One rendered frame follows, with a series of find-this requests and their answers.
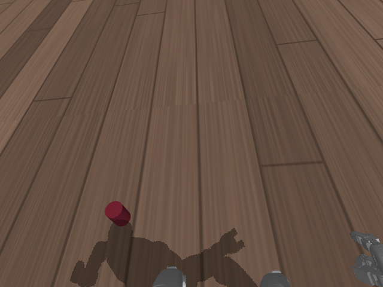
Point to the right robot hand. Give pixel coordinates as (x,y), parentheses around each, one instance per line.
(369,269)

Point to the can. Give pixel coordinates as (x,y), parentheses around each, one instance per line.
(116,212)

